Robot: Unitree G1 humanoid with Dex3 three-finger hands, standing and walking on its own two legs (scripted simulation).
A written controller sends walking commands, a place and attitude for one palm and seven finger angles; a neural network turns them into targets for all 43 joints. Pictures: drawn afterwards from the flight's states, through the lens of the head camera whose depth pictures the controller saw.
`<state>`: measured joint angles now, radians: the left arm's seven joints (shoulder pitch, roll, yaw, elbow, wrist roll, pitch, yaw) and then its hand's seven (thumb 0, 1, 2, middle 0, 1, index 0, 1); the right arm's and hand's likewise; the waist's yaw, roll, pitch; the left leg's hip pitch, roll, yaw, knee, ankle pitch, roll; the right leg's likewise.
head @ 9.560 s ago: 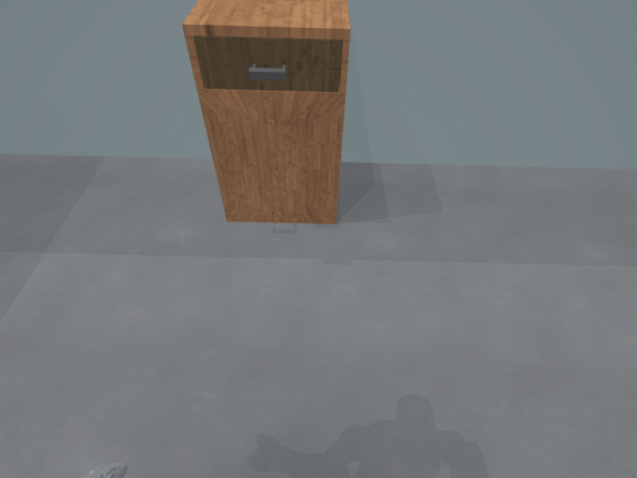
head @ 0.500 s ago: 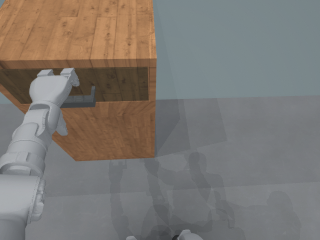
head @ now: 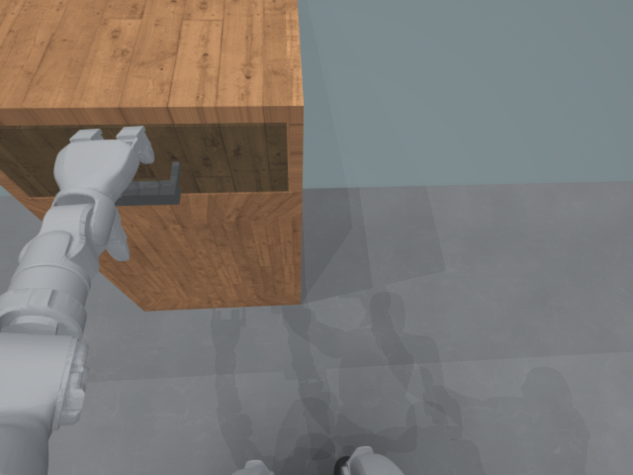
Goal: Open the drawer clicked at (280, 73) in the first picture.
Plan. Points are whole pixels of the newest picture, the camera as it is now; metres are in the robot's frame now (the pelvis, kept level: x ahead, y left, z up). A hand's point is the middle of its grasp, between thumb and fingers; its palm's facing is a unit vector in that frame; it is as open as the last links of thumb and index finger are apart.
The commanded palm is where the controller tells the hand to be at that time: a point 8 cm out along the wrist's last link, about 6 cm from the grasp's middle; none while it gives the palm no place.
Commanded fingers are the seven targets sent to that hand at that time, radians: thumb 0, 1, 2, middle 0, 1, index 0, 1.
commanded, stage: lower the fingers behind the handle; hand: left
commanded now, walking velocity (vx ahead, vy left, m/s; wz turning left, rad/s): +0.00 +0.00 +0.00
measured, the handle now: (142, 181) +0.53 +0.25 -0.03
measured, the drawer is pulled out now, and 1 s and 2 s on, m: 0.00 0.00 0.00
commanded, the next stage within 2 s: lift the fingers back up to retry in 1.48 s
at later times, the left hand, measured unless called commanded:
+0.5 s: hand (121, 209) +0.47 +0.26 -0.01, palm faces -0.09 -0.04 -0.99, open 13.8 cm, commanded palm +0.47 +0.25 +0.04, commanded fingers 0.00 -0.50 0.30 -0.30 -1.20 -0.30 -1.20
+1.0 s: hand (123, 212) +0.47 +0.26 -0.02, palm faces -0.07 +0.01 -1.00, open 13.8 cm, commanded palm +0.46 +0.25 +0.00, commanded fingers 0.00 -0.50 0.30 -0.30 -1.20 -0.30 -1.20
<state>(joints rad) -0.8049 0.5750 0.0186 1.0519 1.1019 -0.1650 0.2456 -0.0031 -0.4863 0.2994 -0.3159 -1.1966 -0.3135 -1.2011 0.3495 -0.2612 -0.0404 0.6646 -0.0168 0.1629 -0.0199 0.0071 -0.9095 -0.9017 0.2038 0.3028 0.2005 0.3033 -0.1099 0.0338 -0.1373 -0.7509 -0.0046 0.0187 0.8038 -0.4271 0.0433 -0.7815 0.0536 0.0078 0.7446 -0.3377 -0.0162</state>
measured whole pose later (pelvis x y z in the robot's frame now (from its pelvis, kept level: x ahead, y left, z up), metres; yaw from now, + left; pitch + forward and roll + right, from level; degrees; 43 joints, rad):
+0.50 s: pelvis -0.01 +0.01 -0.02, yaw +0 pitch +24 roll -3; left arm -0.81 0.57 0.03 1.10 1.12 -0.17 0.33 0.00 -0.49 0.30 -0.31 -1.20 -0.31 -1.20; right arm 0.34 -0.26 -0.05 0.69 -0.04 0.16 -0.01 0.01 -0.91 -0.90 0.20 0.30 0.20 0.30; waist -0.12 0.04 -0.16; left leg -0.87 -0.01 0.02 0.91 -0.46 0.05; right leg -0.89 0.05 0.00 0.84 -0.37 -0.01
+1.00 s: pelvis -0.03 +0.01 -0.03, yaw +0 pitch +26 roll -3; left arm -0.88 0.59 -0.01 1.13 1.13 -0.13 0.34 0.00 -0.49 0.30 -0.24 -1.27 -0.31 -1.20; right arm 0.36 -0.26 -0.02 0.67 -0.03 0.16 -0.02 0.01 -0.91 -0.90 0.20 0.30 0.20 0.30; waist -0.13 0.04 -0.18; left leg -0.99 -0.01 0.02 1.02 -0.48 0.06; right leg -1.01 0.05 0.00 0.95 -0.39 0.00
